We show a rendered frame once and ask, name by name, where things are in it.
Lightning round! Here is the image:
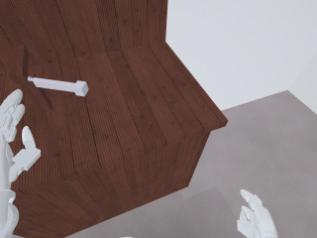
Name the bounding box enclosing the counter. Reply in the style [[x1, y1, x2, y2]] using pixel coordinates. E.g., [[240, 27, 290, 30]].
[[0, 0, 228, 238]]

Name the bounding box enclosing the robot left forearm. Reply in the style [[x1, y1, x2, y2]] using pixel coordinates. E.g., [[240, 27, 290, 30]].
[[0, 189, 19, 238]]

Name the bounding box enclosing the left robot hand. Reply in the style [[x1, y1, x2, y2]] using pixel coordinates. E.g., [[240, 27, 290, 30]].
[[0, 89, 41, 190]]

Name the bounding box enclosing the right robot hand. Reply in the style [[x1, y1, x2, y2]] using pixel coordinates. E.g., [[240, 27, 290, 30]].
[[237, 189, 278, 238]]

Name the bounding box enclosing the tap lever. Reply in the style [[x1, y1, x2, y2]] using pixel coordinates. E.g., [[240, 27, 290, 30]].
[[28, 76, 89, 96]]

